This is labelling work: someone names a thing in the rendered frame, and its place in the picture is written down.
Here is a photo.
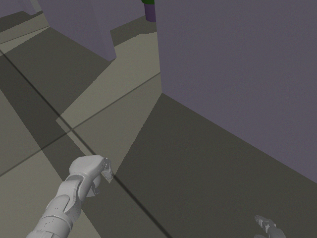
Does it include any left robot hand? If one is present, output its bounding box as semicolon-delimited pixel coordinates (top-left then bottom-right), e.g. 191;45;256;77
69;155;112;197

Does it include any right robot hand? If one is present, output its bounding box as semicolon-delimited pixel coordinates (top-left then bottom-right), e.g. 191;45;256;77
254;215;286;238

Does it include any potted plant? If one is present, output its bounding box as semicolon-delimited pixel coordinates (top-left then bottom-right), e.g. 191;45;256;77
141;0;156;22

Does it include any ball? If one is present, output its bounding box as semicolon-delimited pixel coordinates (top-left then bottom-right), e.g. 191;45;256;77
93;175;101;188

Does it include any left robot arm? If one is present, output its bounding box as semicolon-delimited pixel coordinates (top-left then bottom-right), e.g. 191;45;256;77
26;172;92;238

